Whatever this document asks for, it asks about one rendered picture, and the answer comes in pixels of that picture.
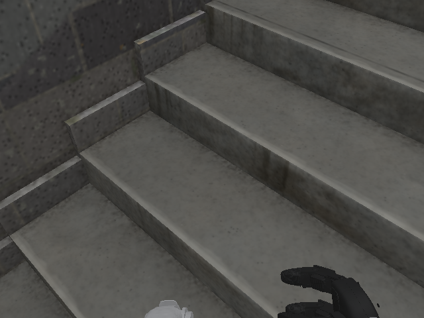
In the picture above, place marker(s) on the left robot shin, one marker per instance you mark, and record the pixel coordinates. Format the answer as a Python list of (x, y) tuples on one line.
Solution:
[(168, 302)]

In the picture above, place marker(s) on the robot right hand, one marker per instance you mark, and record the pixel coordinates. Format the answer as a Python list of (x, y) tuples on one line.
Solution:
[(349, 299)]

